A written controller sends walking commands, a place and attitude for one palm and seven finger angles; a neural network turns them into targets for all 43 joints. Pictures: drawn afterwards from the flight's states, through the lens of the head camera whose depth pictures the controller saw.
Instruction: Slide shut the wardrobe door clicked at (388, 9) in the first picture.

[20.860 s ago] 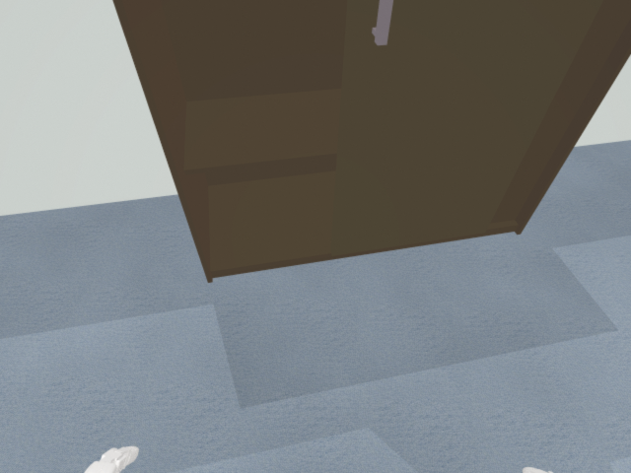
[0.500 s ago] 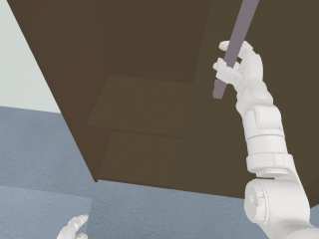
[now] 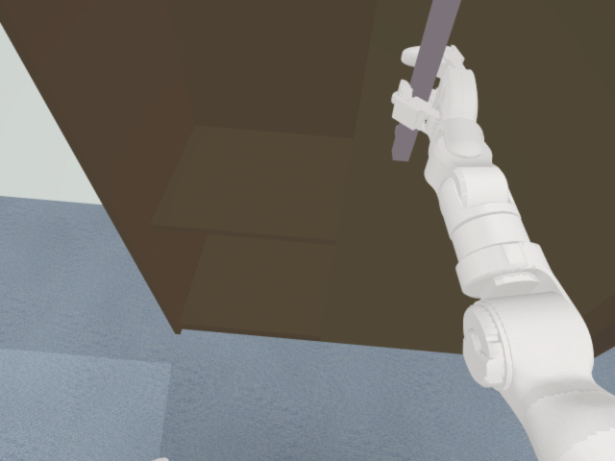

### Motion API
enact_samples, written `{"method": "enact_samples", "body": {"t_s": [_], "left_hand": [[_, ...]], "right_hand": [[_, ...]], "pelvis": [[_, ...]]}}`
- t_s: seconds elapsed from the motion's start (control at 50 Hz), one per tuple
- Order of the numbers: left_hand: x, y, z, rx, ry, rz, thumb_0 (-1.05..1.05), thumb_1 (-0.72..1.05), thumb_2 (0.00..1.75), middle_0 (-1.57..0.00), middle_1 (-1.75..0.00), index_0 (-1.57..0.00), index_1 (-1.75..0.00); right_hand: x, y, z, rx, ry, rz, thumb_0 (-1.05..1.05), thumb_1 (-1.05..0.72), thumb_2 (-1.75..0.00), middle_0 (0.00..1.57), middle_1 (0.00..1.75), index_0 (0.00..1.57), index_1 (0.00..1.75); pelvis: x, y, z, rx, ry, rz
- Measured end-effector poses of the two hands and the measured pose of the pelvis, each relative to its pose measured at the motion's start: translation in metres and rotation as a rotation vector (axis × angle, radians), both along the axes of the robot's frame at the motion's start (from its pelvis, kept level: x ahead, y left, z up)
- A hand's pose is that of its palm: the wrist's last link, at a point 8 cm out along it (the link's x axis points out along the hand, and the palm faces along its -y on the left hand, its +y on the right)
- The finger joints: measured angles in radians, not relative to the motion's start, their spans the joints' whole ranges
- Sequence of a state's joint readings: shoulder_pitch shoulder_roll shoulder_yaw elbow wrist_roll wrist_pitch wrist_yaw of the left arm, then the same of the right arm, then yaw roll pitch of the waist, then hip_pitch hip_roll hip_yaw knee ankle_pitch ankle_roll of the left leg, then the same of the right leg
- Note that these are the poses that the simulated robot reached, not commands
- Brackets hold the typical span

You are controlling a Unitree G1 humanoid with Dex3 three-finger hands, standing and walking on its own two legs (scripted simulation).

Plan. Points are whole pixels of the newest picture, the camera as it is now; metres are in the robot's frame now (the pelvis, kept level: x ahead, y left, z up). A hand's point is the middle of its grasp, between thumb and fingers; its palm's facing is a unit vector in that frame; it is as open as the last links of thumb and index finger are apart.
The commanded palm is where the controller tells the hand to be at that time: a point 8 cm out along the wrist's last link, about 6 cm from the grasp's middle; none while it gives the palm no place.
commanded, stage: tug the door sideways, standing still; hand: right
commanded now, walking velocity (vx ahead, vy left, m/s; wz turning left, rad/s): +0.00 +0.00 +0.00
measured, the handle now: (425, 54) +0.55 -0.08 +0.26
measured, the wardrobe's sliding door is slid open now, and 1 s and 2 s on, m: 0.48 0.48 0.31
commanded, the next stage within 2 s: step sideways, sliding the door along in 0.24 s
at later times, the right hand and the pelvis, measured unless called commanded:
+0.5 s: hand (404, 108) +0.49 -0.06 +0.22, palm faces -0.02 +1.00 -0.07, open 6.3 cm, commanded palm +0.47 -0.09 +0.23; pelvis -0.01 +0.00 -0.01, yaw +5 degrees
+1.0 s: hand (396, 108) +0.50 -0.05 +0.21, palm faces +0.10 +0.99 -0.06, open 6.3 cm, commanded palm +0.48 -0.04 +0.22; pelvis +0.03 +0.09 -0.01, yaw -2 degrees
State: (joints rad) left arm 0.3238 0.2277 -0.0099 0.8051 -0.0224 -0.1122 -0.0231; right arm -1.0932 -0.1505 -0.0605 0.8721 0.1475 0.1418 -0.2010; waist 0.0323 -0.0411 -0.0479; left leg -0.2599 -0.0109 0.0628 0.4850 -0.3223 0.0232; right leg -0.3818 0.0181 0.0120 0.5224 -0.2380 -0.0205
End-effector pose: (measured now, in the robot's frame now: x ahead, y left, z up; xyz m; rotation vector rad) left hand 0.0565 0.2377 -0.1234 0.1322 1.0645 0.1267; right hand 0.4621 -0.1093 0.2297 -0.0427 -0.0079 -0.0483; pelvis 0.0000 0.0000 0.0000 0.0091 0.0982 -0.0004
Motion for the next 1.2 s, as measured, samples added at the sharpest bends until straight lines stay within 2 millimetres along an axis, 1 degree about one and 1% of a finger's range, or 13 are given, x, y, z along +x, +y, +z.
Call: {"method": "enact_samples", "body": {"t_s": [0.1, 0.2, 0.38, 0.5, 0.6, 0.66, 0.72, 0.78, 0.82, 0.9, 1.0, 1.12, 1.2], "left_hand": [[-0.013, 0.002, 0.000, 0.009, 0.006, 0.003, 0.01, 0.90, 0.90, -0.20, -0.30, -0.20, -0.30], [-0.018, 0.003, 0.001, 0.015, -0.004, 0.000, 0.01, 0.90, 0.90, -0.20, -0.30, -0.20, -0.30], [-0.013, 0.000, 0.002, 0.015, -0.035, -0.011, 0.01, 0.90, 0.90, -0.20, -0.30, -0.20, -0.30], [-0.004, 0.008, 0.002, 0.061, -0.088, 0.105, 0.01, 0.90, 0.90, -0.20, -0.30, -0.20, -0.30], [-0.001, 0.015, -0.008, 0.044, -0.077, 0.138, 0.01, 0.90, 0.90, -0.20, -0.30, -0.20, -0.30], [0.002, 0.020, -0.016, 0.021, -0.037, 0.107, 0.01, 0.90, 0.90, -0.20, -0.30, -0.20, -0.30], [0.011, 0.032, -0.024, 0.019, -0.008, 0.077, 0.01, 0.90, 0.90, -0.20, -0.30, -0.20, -0.30], [0.027, 0.047, -0.018, 0.051, 0.015, 0.047, 0.01, 0.90, 0.90, -0.20, -0.30, -0.20, -0.30], [0.043, 0.055, -0.009, 0.079, 0.011, 0.006, 0.02, 0.90, 0.90, -0.20, -0.30, -0.20, -0.30], [0.084, 0.070, -0.003, 0.105, -0.053, -0.056, 0.02, 0.90, 0.90, -0.20, -0.30, -0.20, -0.30], [0.136, 0.072, 0.003, 0.050, -0.084, -0.133, 0.01, 0.90, 0.90, -0.20, -0.30, -0.20, -0.30], [0.199, 0.076, 0.009, -0.025, -0.166, -0.237, 0.01, 0.90, 0.90, -0.20, -0.30, -0.20, -0.30], [0.247, 0.091, 0.000, -0.079, -0.249, -0.296, 0.01, 0.90, 0.90, -0.20, -0.30, -0.20, -0.30]], "right_hand": [[0.000, 0.000, 0.000, 0.002, -0.005, 0.004, 0.00, -0.76, -0.81, 0.28, 1.38, 0.23, 1.40], [0.000, 0.000, -0.001, 0.004, -0.010, 0.008, 0.00, -0.75, -0.81, 0.28, 1.38, 0.23, 1.40], [0.001, -0.002, -0.002, 0.005, -0.027, 0.023, -0.01, -0.74, -0.81, 0.30, 1.38, 0.23, 1.40], [0.006, -0.007, -0.007, -0.027, -0.131, 0.080, -0.03, -0.70, -0.81, 0.37, 1.39, 0.24, 1.37], [0.006, -0.005, -0.009, -0.043, -0.167, 0.060, -0.04, -0.70, -0.83, 0.42, 1.40, 0.22, 1.37], [0.006, -0.003, -0.009, -0.056, -0.173, 0.028, -0.04, -0.71, -0.84, 0.43, 1.40, 0.21, 1.38], [0.005, -0.001, -0.010, -0.065, -0.187, -0.006, -0.05, -0.72, -0.85, 0.44, 1.40, 0.19, 1.38], [0.005, 0.001, -0.011, -0.059, -0.198, -0.020, -0.04, -0.72, -0.85, 0.44, 1.40, 0.19, 1.38], [0.006, 0.001, -0.012, -0.049, -0.212, -0.021, -0.04, -0.72, -0.85, 0.43, 1.40, 0.20, 1.38], [0.009, 0.002, -0.017, -0.033, -0.276, -0.023, -0.04, -0.74, -0.85, 0.43, 1.40, 0.18, 1.37], [0.009, 0.004, -0.018, -0.038, -0.301, -0.037, -0.04, -0.74, -0.86, 0.43, 1.40, 0.16, 1.35], [0.009, 0.007, -0.019, -0.087, -0.317, -0.106, -0.05, -0.74, -0.86, 0.44, 1.40, 0.15, 1.34], [0.009, 0.012, -0.020, -0.125, -0.330, -0.203, -0.06, -0.72, -0.85, 0.45, 1.40, 0.17, 1.31]], "pelvis": [[-0.004, -0.002, -0.001, 0.002, 0.006, 0.001], [-0.007, -0.004, -0.001, 0.004, 0.010, 0.001], [-0.008, -0.006, -0.003, 0.004, 0.018, 0.013], [-0.010, -0.004, -0.008, -0.011, -0.016, 0.087], [-0.010, 0.008, -0.009, -0.019, -0.074, 0.110], [-0.007, 0.022, -0.010, -0.012, -0.106, 0.097], [-0.001, 0.037, -0.015, 0.006, -0.136, 0.065], [0.006, 0.048, -0.010, 0.000, -0.135, 0.031], [0.011, 0.053, -0.006, -0.016, -0.132, 0.024], [0.018, 0.063, -0.013, -0.022, -0.133, -0.001], [0.031, 0.086, -0.005, 0.007, -0.150, -0.033], [0.062, 0.133, -0.008, 0.032, -0.175, -0.044], [0.091, 0.173, -0.025, 0.018, -0.198, -0.071]]}}
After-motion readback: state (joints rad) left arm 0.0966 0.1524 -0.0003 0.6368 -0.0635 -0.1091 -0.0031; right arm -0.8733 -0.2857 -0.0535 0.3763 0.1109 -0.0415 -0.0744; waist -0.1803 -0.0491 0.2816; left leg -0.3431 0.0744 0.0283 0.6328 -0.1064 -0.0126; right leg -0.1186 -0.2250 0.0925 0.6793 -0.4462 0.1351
